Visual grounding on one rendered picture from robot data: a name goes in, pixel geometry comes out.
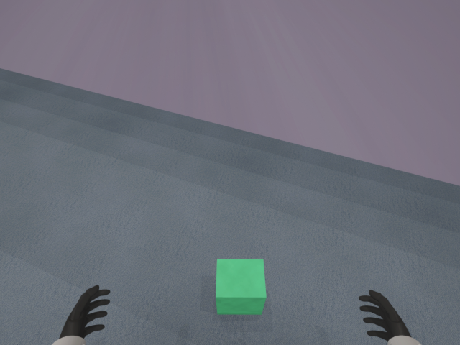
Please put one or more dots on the carton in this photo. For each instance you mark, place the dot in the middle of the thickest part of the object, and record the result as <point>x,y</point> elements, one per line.
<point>240,286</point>

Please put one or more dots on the robot left hand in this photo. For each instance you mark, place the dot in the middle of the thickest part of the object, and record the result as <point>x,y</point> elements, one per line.
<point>79,317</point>

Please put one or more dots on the robot right hand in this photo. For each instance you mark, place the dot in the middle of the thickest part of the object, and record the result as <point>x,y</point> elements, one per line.
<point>391,321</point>

